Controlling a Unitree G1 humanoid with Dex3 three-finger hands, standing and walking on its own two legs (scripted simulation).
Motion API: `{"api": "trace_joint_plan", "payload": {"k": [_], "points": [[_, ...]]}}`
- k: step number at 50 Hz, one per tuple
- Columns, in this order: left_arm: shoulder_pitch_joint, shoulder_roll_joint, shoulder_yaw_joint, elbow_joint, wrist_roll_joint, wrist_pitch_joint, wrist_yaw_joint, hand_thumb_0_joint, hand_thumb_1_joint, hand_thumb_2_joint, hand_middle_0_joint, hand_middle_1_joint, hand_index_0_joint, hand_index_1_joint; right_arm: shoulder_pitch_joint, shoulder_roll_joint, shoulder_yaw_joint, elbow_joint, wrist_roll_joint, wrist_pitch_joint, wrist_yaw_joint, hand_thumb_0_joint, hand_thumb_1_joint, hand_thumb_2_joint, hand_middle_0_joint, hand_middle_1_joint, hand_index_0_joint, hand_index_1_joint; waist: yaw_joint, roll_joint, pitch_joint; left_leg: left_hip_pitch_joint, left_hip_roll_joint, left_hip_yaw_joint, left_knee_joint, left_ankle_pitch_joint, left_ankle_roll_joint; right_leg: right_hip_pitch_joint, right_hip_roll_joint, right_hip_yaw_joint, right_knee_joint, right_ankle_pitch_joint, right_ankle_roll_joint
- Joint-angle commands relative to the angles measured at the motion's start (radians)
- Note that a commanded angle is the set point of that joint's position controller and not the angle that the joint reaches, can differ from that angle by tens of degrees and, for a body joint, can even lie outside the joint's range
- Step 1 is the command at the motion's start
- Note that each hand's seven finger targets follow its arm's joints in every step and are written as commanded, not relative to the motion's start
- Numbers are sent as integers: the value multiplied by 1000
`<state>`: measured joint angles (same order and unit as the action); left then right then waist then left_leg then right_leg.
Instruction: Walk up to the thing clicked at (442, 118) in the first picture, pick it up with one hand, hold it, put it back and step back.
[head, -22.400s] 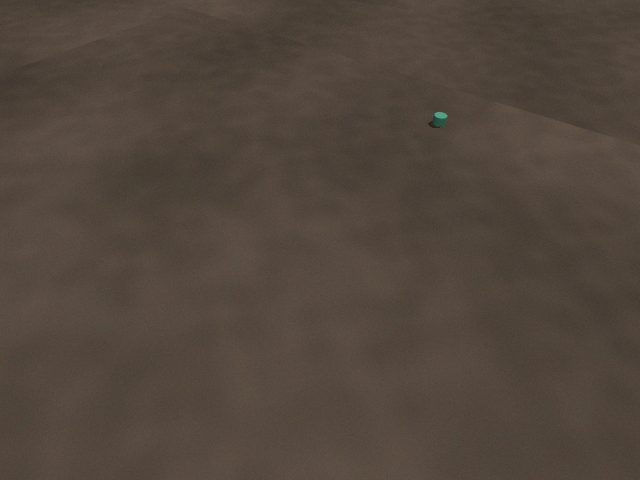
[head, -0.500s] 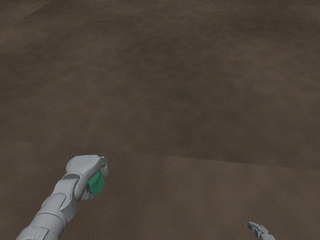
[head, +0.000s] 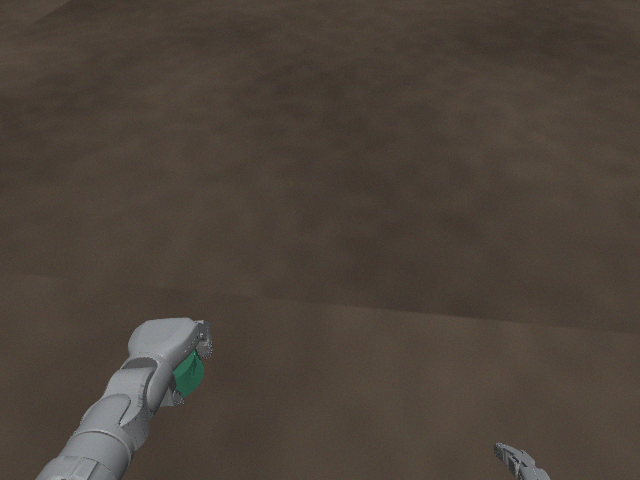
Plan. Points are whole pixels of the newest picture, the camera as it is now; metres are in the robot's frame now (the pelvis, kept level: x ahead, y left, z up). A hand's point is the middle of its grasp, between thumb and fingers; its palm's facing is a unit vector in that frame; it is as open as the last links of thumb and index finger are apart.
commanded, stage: crouch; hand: left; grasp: from above
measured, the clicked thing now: (173, 366) +0.30 +0.24 -0.08
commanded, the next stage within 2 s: lower in 1.78 s
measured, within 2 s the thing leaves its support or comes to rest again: neither
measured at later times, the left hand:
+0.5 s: hand (207, 393) +0.33 +0.24 -0.29, palm faces -0.41 +0.02 -0.91, open 9.2 cm
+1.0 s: hand (223, 418) +0.35 +0.26 -0.50, palm faces -0.43 -0.02 -0.90, open 9.2 cm
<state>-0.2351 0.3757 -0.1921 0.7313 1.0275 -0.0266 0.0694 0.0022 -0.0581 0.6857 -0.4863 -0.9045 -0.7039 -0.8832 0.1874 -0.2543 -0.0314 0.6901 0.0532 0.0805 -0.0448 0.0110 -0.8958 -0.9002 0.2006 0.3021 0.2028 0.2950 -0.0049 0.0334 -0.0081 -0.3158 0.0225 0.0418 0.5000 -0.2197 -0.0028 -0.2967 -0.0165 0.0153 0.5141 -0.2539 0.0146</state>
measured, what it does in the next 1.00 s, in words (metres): lowers itself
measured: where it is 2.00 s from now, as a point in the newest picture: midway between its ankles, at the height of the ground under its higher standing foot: outside the picture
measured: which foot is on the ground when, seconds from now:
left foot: down 0.00-1.00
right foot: down 0.00-1.00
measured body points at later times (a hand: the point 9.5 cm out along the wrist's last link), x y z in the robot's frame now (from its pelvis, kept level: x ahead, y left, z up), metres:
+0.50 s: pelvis -0.05 +0.01 -0.17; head +0.09 +0.02 +0.26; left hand +0.35 +0.24 -0.24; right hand +0.01 -0.28 -0.29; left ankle +0.02 +0.12 -0.74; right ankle +0.01 -0.13 -0.74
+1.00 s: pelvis -0.06 +0.00 -0.33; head +0.15 +0.04 +0.06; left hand +0.37 +0.26 -0.44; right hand +0.02 -0.28 -0.46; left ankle +0.02 +0.12 -0.74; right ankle +0.01 -0.13 -0.74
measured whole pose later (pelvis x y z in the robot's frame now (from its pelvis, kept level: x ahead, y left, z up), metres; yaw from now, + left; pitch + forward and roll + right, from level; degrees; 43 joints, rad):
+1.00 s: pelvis -0.06 +0.00 -0.33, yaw -3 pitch +37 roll -6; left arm -0.72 0.53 0.04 1.23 1.23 -0.15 0.44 -0.01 -0.07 0.66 -0.53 -0.86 -0.77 -0.83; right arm 0.12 -0.24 -0.05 0.76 -0.11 -0.07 0.06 0.01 -0.91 -0.90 0.20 0.30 0.20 0.29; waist -0.12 0.01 -0.18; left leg -2.05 0.04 -0.08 2.04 -0.65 0.00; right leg -1.96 0.01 -0.05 2.00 -0.70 0.02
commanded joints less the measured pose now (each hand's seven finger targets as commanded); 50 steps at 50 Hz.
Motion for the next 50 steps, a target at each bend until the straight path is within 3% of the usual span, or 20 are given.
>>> {"api": "trace_joint_plan", "payload": {"k": [1,6,11,15,16,19,24,26,27,29,31,33,37,39,41,42,44,47,49,50], "points": [[-334,188,91,-66,35,-16,124,0,357,892,-726,-927,-758,-895,-22,-140,-59,-93,-14,-31,2,0,-888,-898,199,300,200,300,-29,-67,-208,64,-36,-6,37,108,11,-90,34,-11,-16,107,-22],[-448,172,85,71,95,-37,221,0,400,942,-771,-936,-797,-911,42,-147,-75,-52,-37,-45,20,0,-890,-897,199,299,199,299,-72,-36,-312,-127,-37,-6,267,76,4,-304,33,-9,186,92,-25],[-526,177,109,179,144,-47,310,0,438,869,-776,-937,-819,-894,84,-163,-93,-62,-58,-66,34,0,-894,-897,199,299,199,299,-70,27,-457,-337,-25,-22,498,42,4,-544,45,-29,428,38,-41],[-587,216,140,235,146,-35,352,0,452,919,-795,-954,-831,-918,100,-169,-99,-52,-69,-83,29,0,-895,-897,199,299,199,299,-72,73,-525,-500,-23,-36,622,-51,6,-716,49,-46,572,-47,-51],[-612,200,133,255,142,-32,356,0,467,929,-806,-950,-841,-915,108,-172,-103,-50,-72,-88,27,0,-893,-897,199,299,199,299,-91,68,-550,-537,-19,-45,652,-80,8,-764,49,-50,608,-70,-52],[-623,240,164,259,131,-25,367,0,440,914,-788,-939,-822,-905,116,-175,-107,-46,-79,-101,19,0,-892,-896,199,299,200,299,-76,61,-625,-647,-18,-52,741,-134,12,-838,48,-56,703,-112,-53],[-667,290,199,258,135,-22,358,0,427,933,-801,-912,-825,-889,123,-177,-111,-32,-94,-113,14,0,-895,-897,199,299,200,299,-85,74,-706,-784,-18,-67,857,-197,13,-971,47,-62,832,-172,-56],[-678,284,201,287,130,-25,350,0,461,948,-812,-931,-840,-903,119,-177,-108,-24,-101,-120,17,0,-890,-895,199,299,200,299,-104,62,-696,-850,-14,-75,909,-235,17,-1040,47,-65,875,-205,-55],[-702,325,222,272,133,-33,349,0,467,940,-821,-923,-849,-896,120,-180,-107,-24,-103,-124,18,0,-893,-897,199,299,200,299,-96,80,-722,-861,-17,-80,926,-251,14,-1064,47,-67,903,-223,-58],[-704,341,233,276,135,-47,345,0,467,900,-820,-904,-853,-871,118,-176,-106,-23,-107,-129,21,0,-894,-897,199,299,200,299,-96,71,-730,-913,-18,-82,972,-292,15,-1114,47,-73,939,-261,-58],[-680,289,212,355,132,-59,339,0,481,897,-812,-925,-852,-885,123,-176,-99,-14,-112,-138,30,0,-892,-896,199,299,200,299,-130,26,-678,-1005,-19,-90,1025,-341,21,-1189,44,-77,970,-299,-54],[-742,357,242,293,140,-83,345,0,489,911,-827,-912,-863,-877,123,-181,-100,-8,-116,-146,37,0,-891,-896,199,299,200,299,-115,88,-745,-1001,-19,-95,1058,-361,16,-1234,43,-77,1014,-322,-57],[-781,353,240,266,163,-117,364,0,530,933,-865,-910,-899,-877,128,-182,-91,13,-128,-162,56,0,-894,-897,199,299,200,299,-130,127,-828,-1036,-19,-96,1154,-303,17,-1302,48,-92,1100,-273,-56],[-744,396,278,297,173,-123,378,0,553,930,-879,-914,-915,-877,140,-190,-89,27,-137,-166,67,0,-896,-898,199,299,200,299,-120,125,-849,-1030,-15,-100,1201,-232,19,-1323,46,-97,1142,-223,-52],[-791,411,284,262,187,-130,391,0,539,950,-880,-916,-910,-885,140,-189,-88,31,-146,-168,77,0,-901,-900,199,299,199,299,-119,175,-906,-1022,-14,-94,1241,-179,18,-1344,49,-100,1184,-182,-54],[-770,414,293,298,192,-125,397,0,552,945,-893,-913,-924,-883,138,-191,-88,36,-148,-169,80,0,-901,-901,199,299,200,299,-114,174,-881,-1018,-9,-101,1248,-176,16,-1376,48,-106,1198,-187,-53],[-800,371,265,323,189,-123,407,0,549,937,-895,-902,-923,-874,139,-186,-86,43,-157,-171,91,0,-904,-902,199,299,199,299,-134,169,-846,-1059,-6,-96,1280,-195,19,-1407,51,-109,1215,-192,-52],[-804,416,293,322,193,-115,419,0,522,906,-885,-868,-911,-843,128,-187,-87,43,-160,-170,97,0,-906,-903,199,299,199,299,-107,202,-876,-1069,-5,-91,1307,-208,17,-1425,55,-114,1253,-202,-56],[-806,380,267,350,193,-106,414,0,539,937,-902,-878,-923,-857,130,-190,-86,44,-165,-168,103,0,-905,-903,199,299,199,299,-134,188,-844,-1114,-4,-88,1336,-217,19,-1443,56,-115,1269,-204,-54],[-818,380,267,351,187,-106,412,0,551,939,-910,-877,-932,-856,125,-187,-88,46,-167,-169,105,0,-905,-903,199,299,199,299,-130,186,-850,-1122,-3,-88,1349,-222,20,-1449,57,-117,1283,-202,-53]]}}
